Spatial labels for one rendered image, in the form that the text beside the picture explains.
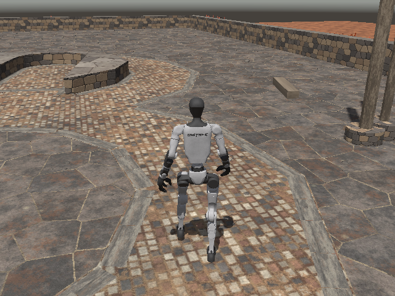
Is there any right robot upper arm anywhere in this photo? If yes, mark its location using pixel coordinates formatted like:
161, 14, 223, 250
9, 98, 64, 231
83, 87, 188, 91
210, 124, 227, 157

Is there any robot right hand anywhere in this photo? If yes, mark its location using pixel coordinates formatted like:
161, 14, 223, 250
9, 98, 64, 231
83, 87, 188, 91
216, 165, 230, 176

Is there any robot right shin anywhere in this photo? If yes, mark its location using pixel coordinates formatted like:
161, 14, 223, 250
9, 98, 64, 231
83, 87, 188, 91
207, 211, 217, 253

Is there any left robot forearm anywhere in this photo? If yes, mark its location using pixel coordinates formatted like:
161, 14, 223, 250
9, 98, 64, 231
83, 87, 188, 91
159, 150, 173, 179

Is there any robot right foot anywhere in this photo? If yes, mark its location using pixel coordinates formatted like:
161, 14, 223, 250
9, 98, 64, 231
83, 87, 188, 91
207, 246, 216, 263

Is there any robot left hand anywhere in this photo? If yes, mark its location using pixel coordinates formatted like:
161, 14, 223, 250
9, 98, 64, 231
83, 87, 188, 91
157, 176, 172, 192

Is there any right robot forearm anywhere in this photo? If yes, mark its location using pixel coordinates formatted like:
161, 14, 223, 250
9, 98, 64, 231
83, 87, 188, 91
220, 148, 230, 168

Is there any left robot upper arm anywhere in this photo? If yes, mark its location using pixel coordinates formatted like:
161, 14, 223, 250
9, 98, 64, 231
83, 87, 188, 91
168, 125, 184, 160

